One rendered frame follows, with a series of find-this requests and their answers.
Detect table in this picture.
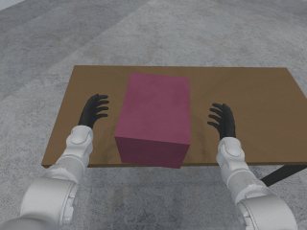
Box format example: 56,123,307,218
41,65,307,187

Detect right robot upper arm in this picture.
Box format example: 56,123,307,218
235,194,296,230

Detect right robot hand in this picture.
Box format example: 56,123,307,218
207,103,236,141

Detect left robot upper arm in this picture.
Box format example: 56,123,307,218
0,176,81,230

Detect left robot forearm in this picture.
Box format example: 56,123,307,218
20,125,94,216

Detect left robot hand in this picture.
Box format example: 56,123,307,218
78,94,109,129

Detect carton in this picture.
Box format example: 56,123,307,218
114,72,191,169

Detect right robot forearm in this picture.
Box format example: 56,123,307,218
216,137,298,230

